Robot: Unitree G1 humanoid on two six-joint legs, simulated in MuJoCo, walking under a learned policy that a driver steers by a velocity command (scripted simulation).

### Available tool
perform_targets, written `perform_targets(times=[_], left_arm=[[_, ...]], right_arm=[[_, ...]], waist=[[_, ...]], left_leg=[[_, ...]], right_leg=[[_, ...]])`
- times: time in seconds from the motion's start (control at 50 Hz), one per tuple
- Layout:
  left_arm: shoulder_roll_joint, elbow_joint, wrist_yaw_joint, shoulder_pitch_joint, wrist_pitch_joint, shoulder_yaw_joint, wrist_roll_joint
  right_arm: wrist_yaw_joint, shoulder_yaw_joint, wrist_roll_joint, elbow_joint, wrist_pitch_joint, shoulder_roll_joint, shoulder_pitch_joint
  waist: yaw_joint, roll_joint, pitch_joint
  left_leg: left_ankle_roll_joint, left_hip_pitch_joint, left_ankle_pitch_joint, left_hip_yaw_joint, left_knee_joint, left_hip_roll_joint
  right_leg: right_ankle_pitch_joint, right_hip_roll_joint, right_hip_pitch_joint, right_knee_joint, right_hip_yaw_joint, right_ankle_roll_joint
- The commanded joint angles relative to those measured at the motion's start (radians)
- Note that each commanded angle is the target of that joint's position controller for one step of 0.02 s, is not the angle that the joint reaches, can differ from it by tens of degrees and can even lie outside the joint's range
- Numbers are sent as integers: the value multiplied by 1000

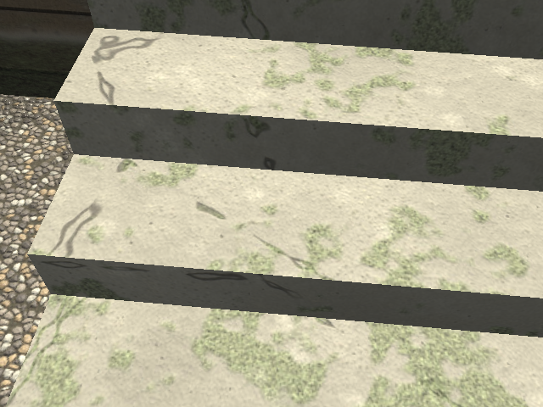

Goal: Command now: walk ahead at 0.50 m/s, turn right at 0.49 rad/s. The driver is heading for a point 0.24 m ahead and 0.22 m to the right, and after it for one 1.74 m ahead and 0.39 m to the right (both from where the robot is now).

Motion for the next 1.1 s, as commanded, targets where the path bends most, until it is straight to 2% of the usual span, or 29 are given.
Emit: perform_targets(times=[0.02,0.1,0.16,0.24,0.28,0.3,0.32,0.34,0.36,0.38,0.4,0.42,0.44,0.48,0.5,0.54,0.62,0.66,0.68,0.7,0.78,0.84,0.9,0.96,1.0,1.02,1.06,1.08,1.1], left_arm=[[1,-55,-7,28,9,-4,13],[-2,-110,-12,-83,30,-8,18],[-37,-179,-14,-170,40,-22,-7],[-98,-294,-27,-346,26,-56,-33],[-114,-351,-35,-349,24,-73,-42],[-136,-393,-42,-399,16,-92,-32],[-184,-452,-58,-431,4,-127,-21],[-131,-441,-82,-332,-12,-115,-10],[-67,-400,-93,-190,-9,-73,-20],[57,-301,-83,34,12,-1,-30],[243,-228,-55,287,-12,60,19],[344,-241,-16,279,-8,75,97],[261,-236,-12,242,-9,47,109],[168,-228,-29,85,-33,30,24],[81,-222,-33,44,-44,7,2],[5,-179,-31,45,-49,-14,16],[-16,-131,-2,52,-35,-32,10],[-3,-189,41,-25,-5,-42,26],[3,-213,45,-51,-8,-48,51],[-5,-214,44,-32,-10,-59,66],[-9,-138,28,191,9,-64,40],[-30,-142,53,208,15,-63,33],[-63,-162,59,117,26,-71,56],[-53,-194,58,16,34,-62,42],[-17,-179,53,28,45,-46,39],[-10,-165,48,56,48,-43,34],[36,-140,37,38,41,-26,-7],[28,-141,27,46,23,-26,-1],[-54,-111,3,156,6,-41,54]], right_arm=[[-20,-32,3,-59,-3,-143,-50],[-32,-30,0,-38,32,-155,-16],[-48,-37,8,-1,71,-156,84],[-72,-31,-14,63,96,-136,209],[-85,-26,-9,61,102,-150,152],[-89,-26,-8,49,107,-164,88],[-99,-23,14,26,130,-182,-29],[-108,-26,11,-23,135,-201,-100],[-97,-51,12,-4,117,-324,25],[-75,-50,21,-12,100,-333,55],[-56,-4,46,-123,70,-223,-43],[3,7,25,-91,15,-216,-22],[39,-5,48,-46,6,-204,-33],[14,20,49,-129,25,-92,-168],[-1,29,42,-133,41,-75,-155],[-6,41,51,-150,66,-34,-102],[-18,69,38,-223,88,2,-145],[-44,72,9,-274,80,-24,-227],[-56,63,-6,-226,94,-30,-169],[-62,63,3,-202,104,-12,-111],[-61,59,49,-207,117,21,-112],[-37,56,36,-229,101,12,-175],[-22,52,41,-188,117,33,-119],[-14,57,16,-170,129,54,-119],[-6,66,16,-159,125,87,-148],[-5,45,16,-139,114,39,-115],[0,27,12,-96,85,-7,-40],[-3,18,8,-68,79,-43,23],[-11,6,-8,-22,82,-112,132]], waist=[[26,146,-60],[-16,138,-5],[-48,136,35],[-100,137,106],[-45,122,135],[-13,93,161],[57,91,143],[113,52,26],[155,197,-167],[222,205,-309],[323,-113,-484],[237,-399,-799],[216,-201,-828],[130,-17,-388],[85,48,-273],[18,26,-162],[-37,38,-42],[-40,34,-58],[-34,7,-130],[-22,1,-179],[78,-1,-67],[86,32,-23],[49,-48,-38],[27,-56,-46],[51,-106,-68],[53,-97,-95],[24,-115,-119],[27,-103,-150],[59,173,-223]], left_leg=[[147,33,271,-89,-137,290],[156,169,299,-99,-112,365],[154,458,412,-139,-48,453],[116,686,495,-144,-13,506],[82,634,549,-92,-26,514],[37,546,588,-17,-39,468],[-13,287,646,102,-44,350],[-10,-29,833,195,-23,255],[63,-139,1177,122,62,295],[73,-131,1433,124,246,280],[-67,-467,861,5,846,120],[-96,-400,-209,-235,1214,-71],[-67,-399,-223,-354,1341,-26],[-43,-597,-230,-287,1359,7],[-22,-592,-239,-293,1334,54],[6,-609,-270,-272,1492,53],[13,-703,-153,-253,1411,58],[-46,-603,47,-208,1053,53],[-74,-540,110,-156,1201,21],[-103,-583,107,-180,1323,21],[-100,-961,-197,-310,1680,-47],[-134,-999,-121,-330,1451,-13],[-188,-870,-130,-270,1421,22],[-198,-621,-64,-194,959,107],[-165,-338,-107,-100,627,78],[-140,-270,-60,-80,502,29],[-74,-203,262,-83,-63,7],[-45,-58,402,-164,-125,65],[56,372,1275,-359,165,285]], right_leg=[[65,-20,20,-22,-24,19],[-49,-14,-120,66,-68,4],[-324,-44,-514,382,-28,-5],[-564,-62,-945,738,-12,19],[-632,-84,-1016,840,4,23],[-595,-96,-969,747,-51,27],[-559,-94,-708,472,-128,10],[-277,-1,-126,200,-238,-22],[-248,119,319,99,-290,-53],[-146,243,588,91,-336,-112],[87,49,910,-67,253,-343],[649,-187,991,-439,807,-439],[509,-188,934,-476,746,-344],[282,-117,609,-471,631,-292],[221,-91,435,-451,525,-267],[72,-64,255,-501,452,-250],[16,-7,137,-634,221,-186],[283,34,144,-687,104,-202],[476,-6,167,-658,79,-230],[544,-48,249,-641,90,-260],[260,-121,529,-657,201,-277],[161,-126,642,-683,210,-267],[351,-130,592,-673,169,-293],[531,-89,520,-651,84,-246],[754,-97,463,-669,58,-241],[982,-68,553,-611,53,-224],[1015,-42,813,-450,76,-162],[789,-24,750,-381,103,-135],[101,52,335,-229,81,-81]])
Keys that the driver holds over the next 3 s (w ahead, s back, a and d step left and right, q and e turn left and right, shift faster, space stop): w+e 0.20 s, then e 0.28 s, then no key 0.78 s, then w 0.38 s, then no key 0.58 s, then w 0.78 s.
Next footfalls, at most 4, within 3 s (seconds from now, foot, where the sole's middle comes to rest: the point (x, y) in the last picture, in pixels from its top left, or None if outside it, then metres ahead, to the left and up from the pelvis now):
0.36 right None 0.37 -0.26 -0.62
1.08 left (296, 360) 0.53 -0.06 -0.62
1.32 right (417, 375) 0.49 -0.32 -0.62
1.86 left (367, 222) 0.78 -0.22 -0.45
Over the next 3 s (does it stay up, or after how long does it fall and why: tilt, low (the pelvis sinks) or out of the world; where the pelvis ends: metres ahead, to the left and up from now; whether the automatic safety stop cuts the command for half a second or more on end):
stays up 1.00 -0.34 0.47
